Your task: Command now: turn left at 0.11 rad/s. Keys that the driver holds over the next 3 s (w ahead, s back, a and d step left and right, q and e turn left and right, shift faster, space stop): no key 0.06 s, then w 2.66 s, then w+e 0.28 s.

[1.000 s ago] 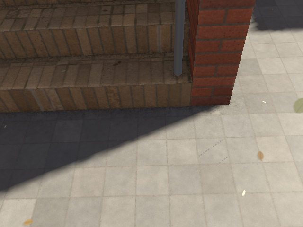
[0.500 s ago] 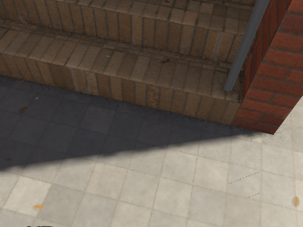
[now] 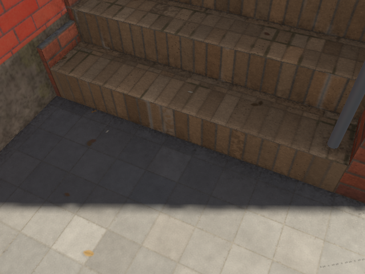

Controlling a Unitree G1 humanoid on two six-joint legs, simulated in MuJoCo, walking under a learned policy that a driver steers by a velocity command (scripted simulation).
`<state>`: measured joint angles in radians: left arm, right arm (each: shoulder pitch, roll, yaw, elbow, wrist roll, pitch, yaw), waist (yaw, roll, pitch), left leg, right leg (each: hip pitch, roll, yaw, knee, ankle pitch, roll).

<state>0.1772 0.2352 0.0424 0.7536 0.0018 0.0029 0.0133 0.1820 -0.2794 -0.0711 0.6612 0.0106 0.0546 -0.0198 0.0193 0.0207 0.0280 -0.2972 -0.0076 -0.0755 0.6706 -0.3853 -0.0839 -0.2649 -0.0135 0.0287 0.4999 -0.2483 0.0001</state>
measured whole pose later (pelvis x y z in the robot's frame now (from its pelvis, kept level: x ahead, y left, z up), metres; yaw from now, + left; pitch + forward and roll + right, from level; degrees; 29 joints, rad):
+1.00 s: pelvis +0.34 +0.07 +0.01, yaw +0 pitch +0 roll +1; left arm 0.24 0.31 0.04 0.79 0.04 -0.04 -0.03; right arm 0.31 -0.27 -0.04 0.81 -0.03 -0.07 0.03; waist -0.01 -0.05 0.03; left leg -0.21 -0.06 0.05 0.35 -0.15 0.07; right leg -0.56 -0.09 0.02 1.07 -0.26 -0.02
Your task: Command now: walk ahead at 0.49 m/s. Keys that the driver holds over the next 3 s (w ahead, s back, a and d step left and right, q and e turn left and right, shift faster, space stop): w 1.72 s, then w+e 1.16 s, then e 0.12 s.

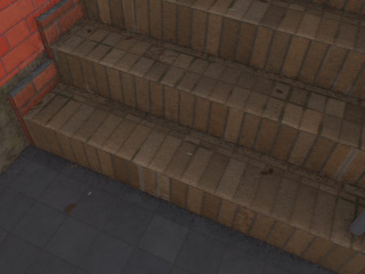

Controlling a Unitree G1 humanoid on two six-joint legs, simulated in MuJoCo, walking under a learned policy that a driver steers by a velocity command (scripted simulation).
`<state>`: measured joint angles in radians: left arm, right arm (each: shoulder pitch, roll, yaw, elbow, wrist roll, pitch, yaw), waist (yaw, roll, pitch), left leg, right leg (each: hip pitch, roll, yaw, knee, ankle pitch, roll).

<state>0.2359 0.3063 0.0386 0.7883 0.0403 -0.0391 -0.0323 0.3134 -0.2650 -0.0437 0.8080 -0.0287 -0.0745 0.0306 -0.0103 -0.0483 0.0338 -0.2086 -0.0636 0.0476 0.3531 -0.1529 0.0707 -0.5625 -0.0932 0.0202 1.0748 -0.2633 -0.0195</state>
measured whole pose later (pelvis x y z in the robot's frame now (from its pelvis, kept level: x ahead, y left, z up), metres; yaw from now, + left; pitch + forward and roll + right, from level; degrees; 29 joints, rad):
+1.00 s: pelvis +0.49 +0.01 +0.00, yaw +0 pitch +0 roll +0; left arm 0.21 0.23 0.03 0.95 0.05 -0.04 -0.01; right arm 0.31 -0.22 -0.02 1.02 -0.02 -0.08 0.00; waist -0.01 -0.04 0.01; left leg -0.20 -0.07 0.08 0.35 -0.16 0.11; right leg -0.61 -0.05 -0.01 1.37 -0.29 -0.01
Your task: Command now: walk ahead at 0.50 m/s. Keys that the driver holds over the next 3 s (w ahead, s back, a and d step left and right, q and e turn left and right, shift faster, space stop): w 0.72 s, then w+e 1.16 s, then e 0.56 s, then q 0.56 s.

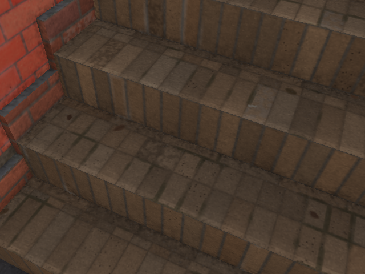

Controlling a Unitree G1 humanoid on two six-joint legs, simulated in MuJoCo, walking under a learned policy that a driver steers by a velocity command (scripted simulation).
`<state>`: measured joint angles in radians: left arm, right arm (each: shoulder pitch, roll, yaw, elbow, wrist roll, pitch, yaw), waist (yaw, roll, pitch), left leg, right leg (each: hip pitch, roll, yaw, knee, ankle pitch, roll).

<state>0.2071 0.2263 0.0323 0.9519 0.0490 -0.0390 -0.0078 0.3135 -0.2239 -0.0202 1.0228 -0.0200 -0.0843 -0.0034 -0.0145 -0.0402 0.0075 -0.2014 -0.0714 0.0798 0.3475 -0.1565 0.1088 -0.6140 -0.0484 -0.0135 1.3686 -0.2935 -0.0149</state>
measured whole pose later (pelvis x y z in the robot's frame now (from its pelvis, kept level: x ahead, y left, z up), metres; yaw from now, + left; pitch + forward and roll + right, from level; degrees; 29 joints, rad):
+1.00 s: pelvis +0.54 -0.02 +0.22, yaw -5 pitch +12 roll +6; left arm 0.62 0.05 -0.03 1.20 0.08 -0.11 -0.17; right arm -0.21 -0.12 0.09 0.66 -0.03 0.07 0.09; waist 0.07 -0.07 -0.15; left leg -1.10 -0.01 0.17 1.28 -0.43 0.14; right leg -0.04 -0.14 0.05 0.26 -0.10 -0.08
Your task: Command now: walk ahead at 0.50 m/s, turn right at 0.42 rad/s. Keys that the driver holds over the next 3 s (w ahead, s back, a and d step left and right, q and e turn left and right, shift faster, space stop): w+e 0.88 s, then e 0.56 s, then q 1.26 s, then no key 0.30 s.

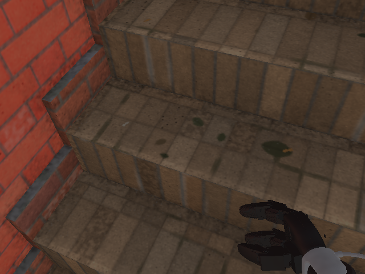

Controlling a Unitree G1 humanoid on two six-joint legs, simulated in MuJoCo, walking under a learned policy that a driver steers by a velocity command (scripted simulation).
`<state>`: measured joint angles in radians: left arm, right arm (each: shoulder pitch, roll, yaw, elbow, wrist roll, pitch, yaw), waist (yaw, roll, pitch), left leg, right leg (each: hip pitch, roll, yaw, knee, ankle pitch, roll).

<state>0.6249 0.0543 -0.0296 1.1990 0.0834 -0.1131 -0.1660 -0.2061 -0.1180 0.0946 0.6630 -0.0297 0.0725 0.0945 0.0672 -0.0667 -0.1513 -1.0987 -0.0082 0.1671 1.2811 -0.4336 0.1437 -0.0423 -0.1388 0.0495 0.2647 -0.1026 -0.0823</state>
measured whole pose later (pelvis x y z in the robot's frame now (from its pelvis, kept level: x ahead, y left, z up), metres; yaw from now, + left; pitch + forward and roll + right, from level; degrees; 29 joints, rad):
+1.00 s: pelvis +0.49 +0.00 +0.40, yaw -33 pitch +6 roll +0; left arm 0.29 0.28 0.08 1.05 0.02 -0.09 -0.11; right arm 0.02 -0.17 0.04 0.74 -0.03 -0.08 0.05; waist -0.03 -0.03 -0.19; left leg -0.92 0.05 0.04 1.34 -0.53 0.03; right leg -0.62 0.12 0.25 1.43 -0.04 -0.10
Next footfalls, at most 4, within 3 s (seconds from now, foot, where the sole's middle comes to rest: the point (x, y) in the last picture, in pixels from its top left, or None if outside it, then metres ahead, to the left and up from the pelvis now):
0.42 right None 0.33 -0.14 -0.44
0.90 left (200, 141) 0.67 0.03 -0.25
1.52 right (316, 170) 0.58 -0.25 -0.25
1.92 left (209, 135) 0.69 0.01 -0.25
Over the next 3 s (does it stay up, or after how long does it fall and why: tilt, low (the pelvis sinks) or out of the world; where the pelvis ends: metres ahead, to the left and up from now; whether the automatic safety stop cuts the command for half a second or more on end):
stays up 0.62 -0.08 0.51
